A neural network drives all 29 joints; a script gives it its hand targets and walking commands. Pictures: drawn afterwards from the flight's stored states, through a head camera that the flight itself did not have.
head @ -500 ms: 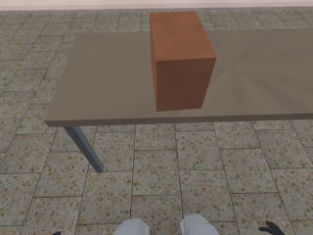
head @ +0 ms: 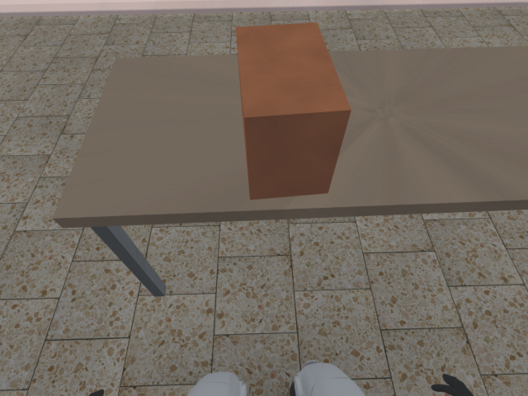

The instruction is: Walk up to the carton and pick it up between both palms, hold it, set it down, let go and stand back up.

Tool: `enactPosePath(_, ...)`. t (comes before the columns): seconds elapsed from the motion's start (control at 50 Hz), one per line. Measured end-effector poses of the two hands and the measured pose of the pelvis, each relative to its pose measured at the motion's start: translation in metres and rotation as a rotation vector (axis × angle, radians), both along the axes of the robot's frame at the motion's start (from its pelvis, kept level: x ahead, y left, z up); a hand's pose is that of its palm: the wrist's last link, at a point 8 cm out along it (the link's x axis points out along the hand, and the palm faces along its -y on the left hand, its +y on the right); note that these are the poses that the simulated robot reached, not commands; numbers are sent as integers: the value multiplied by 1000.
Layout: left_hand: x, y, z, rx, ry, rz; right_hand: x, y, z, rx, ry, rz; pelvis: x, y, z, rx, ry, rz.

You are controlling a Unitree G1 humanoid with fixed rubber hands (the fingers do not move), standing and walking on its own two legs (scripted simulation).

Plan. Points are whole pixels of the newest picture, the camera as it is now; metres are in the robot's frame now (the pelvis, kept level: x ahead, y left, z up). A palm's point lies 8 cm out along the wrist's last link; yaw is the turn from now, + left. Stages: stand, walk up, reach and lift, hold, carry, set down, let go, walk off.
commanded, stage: walk up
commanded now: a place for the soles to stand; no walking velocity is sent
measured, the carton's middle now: (282, 112) +0.64 -0.02 +0.01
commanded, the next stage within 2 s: none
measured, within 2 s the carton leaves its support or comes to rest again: neither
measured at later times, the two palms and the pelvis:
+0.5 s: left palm out of the picture +0.06 +0.31 -0.11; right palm out of the picture +0.07 -0.28 -0.11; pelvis +0.00 +0.01 +0.00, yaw -1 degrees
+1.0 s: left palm out of the picture +0.04 +0.31 -0.11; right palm out of the picture +0.05 -0.28 -0.11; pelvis -0.04 +0.02 +0.00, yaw -2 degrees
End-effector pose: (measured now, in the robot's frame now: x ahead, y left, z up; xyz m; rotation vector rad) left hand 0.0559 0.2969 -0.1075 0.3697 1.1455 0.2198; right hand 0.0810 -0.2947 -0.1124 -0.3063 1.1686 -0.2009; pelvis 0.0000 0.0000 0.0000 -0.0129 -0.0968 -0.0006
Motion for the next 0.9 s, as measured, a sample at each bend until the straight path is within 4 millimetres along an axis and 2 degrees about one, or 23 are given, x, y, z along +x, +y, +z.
enactPosePath(0.14,9,4,11,25,-18,-22,-3,4,-5,26,-1,-28,1,3,2,8,2,-20)
enactPosePath(0.32,6,21,3,-9,3,-18,-8,22,6,0,1,-22,-2,24,5,-11,-4,-23)
enactPosePath(0.42,6,17,-1,-30,19,-22,-6,20,12,-12,-14,-6,-2,22,6,-9,12,-25)
enactPosePath(0.56,3,6,-2,-21,21,-28,-10,10,1,5,4,-9,-5,10,1,8,29,-26)
enactPosePath(0.76,0,18,0,-18,-14,-40,-18,21,5,-5,-20,-30,-15,24,2,-1,15,-34)
enactPosePath(0.9,-8,15,-4,-23,-28,-37,-26,18,5,-6,-44,-24,-25,21,-1,2,-3,-35)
